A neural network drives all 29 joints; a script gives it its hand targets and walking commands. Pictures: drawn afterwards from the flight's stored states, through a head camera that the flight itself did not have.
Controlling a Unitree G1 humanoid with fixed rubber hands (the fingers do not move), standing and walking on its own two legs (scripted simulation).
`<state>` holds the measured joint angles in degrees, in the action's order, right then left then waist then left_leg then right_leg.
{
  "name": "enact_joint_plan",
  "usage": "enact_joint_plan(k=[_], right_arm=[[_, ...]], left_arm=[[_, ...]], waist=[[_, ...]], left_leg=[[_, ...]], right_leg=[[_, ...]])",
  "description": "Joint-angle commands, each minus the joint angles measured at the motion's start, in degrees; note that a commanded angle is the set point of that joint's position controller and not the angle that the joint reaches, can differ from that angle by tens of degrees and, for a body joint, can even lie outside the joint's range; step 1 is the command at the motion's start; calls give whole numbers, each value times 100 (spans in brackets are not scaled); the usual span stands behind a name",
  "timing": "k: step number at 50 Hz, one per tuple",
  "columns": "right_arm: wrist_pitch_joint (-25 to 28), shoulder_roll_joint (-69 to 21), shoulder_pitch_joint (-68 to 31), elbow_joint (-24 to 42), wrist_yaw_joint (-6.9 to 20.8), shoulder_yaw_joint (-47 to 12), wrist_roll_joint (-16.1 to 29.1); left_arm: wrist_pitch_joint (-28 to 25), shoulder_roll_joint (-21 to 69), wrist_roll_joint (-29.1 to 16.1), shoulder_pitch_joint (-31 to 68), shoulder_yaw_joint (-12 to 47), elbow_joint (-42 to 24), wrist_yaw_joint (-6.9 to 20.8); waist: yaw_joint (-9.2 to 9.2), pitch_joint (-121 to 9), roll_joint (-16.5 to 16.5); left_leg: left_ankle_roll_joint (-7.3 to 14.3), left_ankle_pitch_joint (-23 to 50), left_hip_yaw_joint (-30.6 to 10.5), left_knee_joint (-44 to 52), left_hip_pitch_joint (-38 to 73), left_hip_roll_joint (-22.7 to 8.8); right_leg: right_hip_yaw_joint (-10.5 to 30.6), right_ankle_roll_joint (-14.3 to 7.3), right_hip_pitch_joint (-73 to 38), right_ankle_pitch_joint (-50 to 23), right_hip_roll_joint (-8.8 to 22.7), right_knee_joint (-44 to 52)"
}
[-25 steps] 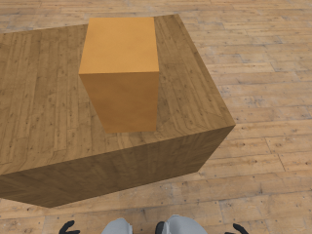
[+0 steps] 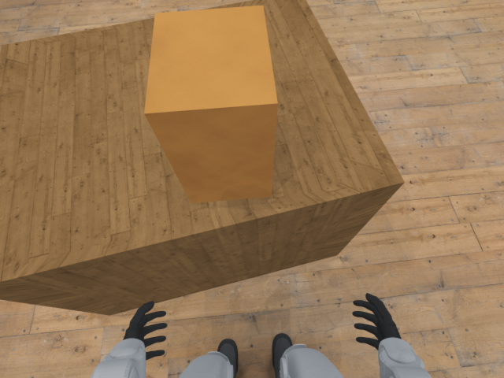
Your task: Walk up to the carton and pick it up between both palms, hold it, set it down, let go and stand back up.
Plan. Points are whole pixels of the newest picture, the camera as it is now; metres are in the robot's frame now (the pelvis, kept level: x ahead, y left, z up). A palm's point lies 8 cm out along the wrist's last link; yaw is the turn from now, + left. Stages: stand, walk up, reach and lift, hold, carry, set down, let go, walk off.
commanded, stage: reach and lift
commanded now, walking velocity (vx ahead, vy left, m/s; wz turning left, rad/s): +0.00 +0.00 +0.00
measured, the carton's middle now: (221, 118) +0.52 +0.06 +0.01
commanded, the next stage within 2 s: none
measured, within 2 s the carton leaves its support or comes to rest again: neither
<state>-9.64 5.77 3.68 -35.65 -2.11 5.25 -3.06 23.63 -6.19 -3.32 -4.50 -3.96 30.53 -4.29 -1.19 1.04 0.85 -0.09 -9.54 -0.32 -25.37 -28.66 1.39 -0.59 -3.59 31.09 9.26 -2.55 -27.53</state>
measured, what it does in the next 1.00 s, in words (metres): stands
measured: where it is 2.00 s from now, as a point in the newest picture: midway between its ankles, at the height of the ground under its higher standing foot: outside the picture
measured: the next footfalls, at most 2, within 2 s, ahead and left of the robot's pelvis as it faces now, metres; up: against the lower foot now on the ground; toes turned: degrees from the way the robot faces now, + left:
none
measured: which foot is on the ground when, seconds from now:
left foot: down 0.00-1.00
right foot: down 0.00-1.00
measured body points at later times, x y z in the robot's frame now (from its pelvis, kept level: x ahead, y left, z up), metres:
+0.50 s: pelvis -0.02 +0.02 +0.00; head +0.00 +0.01 +0.45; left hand +0.13 +0.21 -0.11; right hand +0.13 -0.18 -0.11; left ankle +0.02 +0.12 -0.73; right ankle +0.03 -0.07 -0.73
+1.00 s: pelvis +0.00 +0.03 -0.01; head +0.02 +0.03 +0.44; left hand +0.19 +0.23 -0.10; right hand +0.18 -0.16 -0.10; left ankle +0.02 +0.13 -0.73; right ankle +0.03 -0.07 -0.73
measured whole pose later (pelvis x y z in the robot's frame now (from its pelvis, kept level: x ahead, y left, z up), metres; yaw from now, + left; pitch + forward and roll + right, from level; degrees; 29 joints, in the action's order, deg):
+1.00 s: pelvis +0.00 +0.03 -0.01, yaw -1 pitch +4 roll +0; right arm 9.9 4.2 8.4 -40.7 0.7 0.9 2.5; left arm -9.3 -9.6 -10.7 -3.9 6.4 43.8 -7.4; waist 1.9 -2.2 -1.0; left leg 1.9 -15.2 4.0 -32.6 -21.2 0.6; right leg 0.7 -1.5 23.1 13.7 -1.6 -33.2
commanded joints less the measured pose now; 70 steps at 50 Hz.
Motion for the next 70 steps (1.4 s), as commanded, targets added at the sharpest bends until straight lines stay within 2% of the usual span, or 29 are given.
enact_joint_plan(k=[1,4,7,8,10,11,13,15,18,20,23,25,29,32,33,34,35,36,37,39,41,47,53,59,60,62,67,69,70], right_arm=[[-186,-106,-1028,946,235,-378,361],[-713,-83,-452,657,232,-687,872],[-680,217,212,417,151,-667,1065],[-581,331,312,319,113,-624,1032],[-312,527,359,153,31,-595,948],[-178,560,409,47,-23,-613,911],[29,716,418,62,-146,-516,729],[245,702,186,320,-197,-418,551],[605,654,-237,926,-122,-105,309],[895,615,-446,1297,10,13,190],[1237,548,-453,1639,250,68,238],[1256,436,-343,1637,367,5,296],[973,370,-536,1507,516,-107,427],[614,362,-863,1280,586,-85,452],[551,345,-973,1270,565,-107,458],[808,190,2378,665,257,-578,723],[1108,227,496,273,132,-454,559],[1345,307,312,-53,158,-340,534],[1547,321,-158,-208,254,-119,457],[1781,331,-534,-171,313,-11,342],[1927,258,-716,36,301,-45,274],[2311,306,-645,684,259,-373,596],[2764,398,-495,336,302,-433,778],[3304,472,-407,-270,290,-476,888],[3464,637,-571,147,300,-544,1065],[3641,662,-928,84,278,-557,1192],[3843,716,-1001,119,122,-394,1121],[3877,730,-1078,28,38,-301,1109],[3894,770,-1187,41,5,-293,1075]], left_arm=[[-355,-274,-581,2421,550,-1253,-232],[108,-383,-577,1796,625,-1312,-234],[331,-247,-140,609,613,-1131,-41],[389,-200,87,251,509,-966,44],[466,-104,466,-104,254,-768,169],[471,-71,620,-260,193,-743,203],[426,43,866,-312,58,-830,193],[239,162,823,-61,132,-976,133],[-380,255,641,606,302,-1081,-59],[-955,228,498,1048,357,-1039,-221],[-1739,278,105,1459,703,-1096,-422],[-2006,211,-148,1499,878,-1007,-487],[-2030,-87,-473,1868,1222,-1253,-562],[-1768,-237,-617,2137,1230,-1067,-642],[-1651,-290,-588,2120,1116,-870,-635],[-1697,-371,-268,-751,650,374,-195],[-1948,-679,-476,609,427,686,-79],[-2030,-751,-421,682,583,619,-113],[-2198,-824,-385,881,571,698,-221],[-2447,-769,-271,1015,553,848,-309],[-2683,-721,-305,1179,573,829,-325],[-3694,-730,-756,1331,964,294,-323],[-4364,-722,-932,859,1143,210,-268],[-4817,-593,-672,411,969,486,-173],[-4810,-556,-568,963,975,-176,-189],[-4777,-480,-425,1191,893,-398,-279],[-4548,-231,-240,1154,853,-427,-300],[-4475,-184,-93,1196,751,-519,-293],[-4453,-156,-73,1227,726,-504,-300]], waist=[[-196,-3323,-606],[-29,-3493,-118],[104,-2963,544],[224,-2551,616],[324,-1764,615],[363,-1325,597],[449,-616,502],[412,-188,87],[361,126,-316],[369,-73,-534],[288,-756,-488],[232,-1169,-555],[99,-1730,-412],[146,-1840,-337],[193,-1733,-340],[-17,-592,-1489],[100,-1590,-890],[101,-1142,-237],[281,-1116,119],[440,-796,9],[492,-709,-137],[345,-1344,-37],[268,-1731,-64],[287,-1758,-121],[250,-1678,-62],[327,-1626,-97],[165,-1430,-177],[157,-1478,-66],[160,-1552,-148]], left_leg=[[212,-166,43,-25,-416,-124],[64,631,3,-58,27,-142],[-172,1632,-20,201,944,-98],[-253,1835,-30,309,1336,-73],[-320,1969,-32,495,1788,-14],[-303,1895,-55,618,1902,-5],[-312,1169,-44,862,1953,-21],[-201,483,-31,987,1682,-73],[10,-970,19,1113,880,-190],[171,-1540,54,977,389,-193],[303,-1864,37,710,52,-278],[337,-1821,98,492,51,-235],[340,-1953,125,300,24,-196],[332,-1912,205,164,-140,-141],[318,-1701,217,116,-66,-132],[85,-111,226,-715,2619,68],[24,-84,56,-1005,3103,-74],[76,-394,73,-759,2397,-155],[79,-767,181,-501,1814,-212],[56,-1133,185,-148,1176,-236],[102,-1077,272,-74,911,-223],[157,-501,404,-42,699,-236],[3,-38,276,-107,783,-267],[-153,905,90,-221,997,-231],[-42,1283,-220,-256,1230,-72],[-32,1532,-299,-328,1771,-96],[38,1036,-317,-97,1758,-108],[-1,1369,-323,-74,1893,-110],[-20,1497,-283,-97,1949,-85]], right_leg=[[569,549,-2368,-611,627,-213],[564,491,-2527,-1062,541,-117],[514,287,-2711,-1442,304,353],[458,225,-2610,-1426,234,528],[417,153,-2415,-1418,134,886],[443,113,-2365,-1254,88,1024],[402,26,-2316,-559,36,1222],[378,17,-2195,-79,38,1226],[360,73,-2052,652,130,905],[320,117,-2041,909,189,567],[224,161,-2058,1082,200,117],[262,189,-1992,1307,250,5],[286,220,-1657,1802,343,1],[264,280,-1461,2121,344,24],[305,292,-1376,2048,379,104],[995,-128,-136,1954,1343,949],[867,11,1286,1931,1054,1002],[831,55,847,1659,853,950],[505,98,227,1672,611,657],[334,106,-508,1736,473,507],[380,187,-856,1581,460,477],[355,239,-1613,302,342,90],[238,182,-1596,-315,100,-62],[277,105,-1568,-832,-58,64],[372,182,-1453,-655,241,-9],[308,142,-958,-459,231,84],[279,165,-1227,-410,286,189],[274,156,-1274,-624,258,229],[226,163,-1317,-714,230,237]])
